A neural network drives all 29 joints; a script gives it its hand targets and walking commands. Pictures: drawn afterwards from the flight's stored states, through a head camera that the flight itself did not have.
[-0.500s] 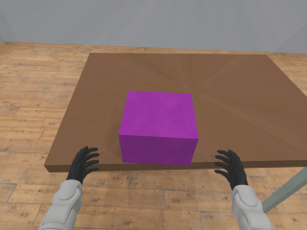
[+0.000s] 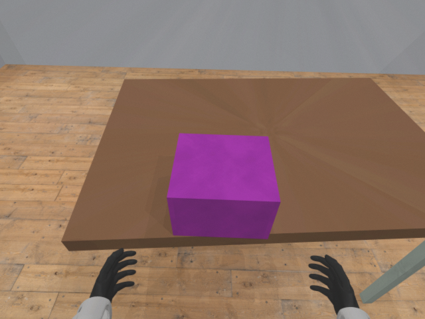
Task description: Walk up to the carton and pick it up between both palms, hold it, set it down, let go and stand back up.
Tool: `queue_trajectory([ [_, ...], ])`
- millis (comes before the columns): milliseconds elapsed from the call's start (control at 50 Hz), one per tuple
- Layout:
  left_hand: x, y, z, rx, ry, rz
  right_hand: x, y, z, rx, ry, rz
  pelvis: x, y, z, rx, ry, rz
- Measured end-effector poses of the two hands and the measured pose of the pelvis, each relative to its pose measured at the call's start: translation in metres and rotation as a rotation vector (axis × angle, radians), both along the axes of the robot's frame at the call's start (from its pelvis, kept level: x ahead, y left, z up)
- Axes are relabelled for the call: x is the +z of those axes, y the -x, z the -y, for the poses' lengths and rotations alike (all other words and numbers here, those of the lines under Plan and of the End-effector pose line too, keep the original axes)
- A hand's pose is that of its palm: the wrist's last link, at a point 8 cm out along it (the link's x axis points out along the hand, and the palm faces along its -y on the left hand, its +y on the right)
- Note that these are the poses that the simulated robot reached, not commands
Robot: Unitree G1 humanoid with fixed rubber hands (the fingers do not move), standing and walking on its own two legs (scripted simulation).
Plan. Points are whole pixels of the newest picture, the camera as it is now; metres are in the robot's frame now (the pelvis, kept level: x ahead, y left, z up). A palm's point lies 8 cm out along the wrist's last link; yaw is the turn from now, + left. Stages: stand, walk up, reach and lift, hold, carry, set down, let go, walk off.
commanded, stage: set down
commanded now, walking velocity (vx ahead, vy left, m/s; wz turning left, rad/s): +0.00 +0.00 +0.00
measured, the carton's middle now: (222, 184) +0.44 +0.01 +0.00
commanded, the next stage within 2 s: let go in 0.24 s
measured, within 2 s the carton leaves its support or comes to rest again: neither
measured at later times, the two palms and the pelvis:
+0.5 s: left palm (103, 312) +0.17 +0.22 -0.06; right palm out of the picture +0.16 -0.22 -0.07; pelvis +0.01 +0.00 +0.00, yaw -1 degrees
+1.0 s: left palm out of the picture +0.10 +0.25 -0.12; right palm out of the picture +0.09 -0.25 -0.13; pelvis +0.02 +0.00 -0.01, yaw +3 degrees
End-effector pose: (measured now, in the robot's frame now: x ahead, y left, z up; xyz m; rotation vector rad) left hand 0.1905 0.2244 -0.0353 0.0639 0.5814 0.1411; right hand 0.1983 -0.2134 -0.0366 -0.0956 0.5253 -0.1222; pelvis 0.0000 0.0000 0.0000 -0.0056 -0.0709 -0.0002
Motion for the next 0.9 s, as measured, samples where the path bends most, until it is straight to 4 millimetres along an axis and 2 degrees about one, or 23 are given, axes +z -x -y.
queue_trajectory([
  [280,-0.022,0.025,0.002,-0.011,-0.025,-0.143,-0.026,0.033,0.004,0.009,0.021,-0.116,-0.001,-0.006,0.001,-0.009,0.001,0.017],
  [500,-0.027,0.024,0.0,-0.016,-0.039,-0.162,-0.031,0.036,0.006,0.017,0.033,-0.123,-0.001,-0.008,0.003,-0.014,0.0,0.022],
  [760,-0.042,0.028,0.005,-0.032,-0.037,-0.254,-0.044,0.046,0.009,0.02,0.051,-0.2,-0.002,-0.011,0.004,-0.019,0.0,0.034],
  [840,-0.049,0.034,-0.002,-0.071,-0.102,-0.248,-0.061,0.06,0.014,0.023,0.066,-0.335,-0.004,-0.013,0.004,0.015,0.004,-0.009],
  [900,-0.06,0.052,-0.013,-0.042,-0.109,-0.283,-0.076,0.08,0.022,0.015,0.067,-0.463,-0.007,-0.015,0.003,0.026,0.002,-0.036],
])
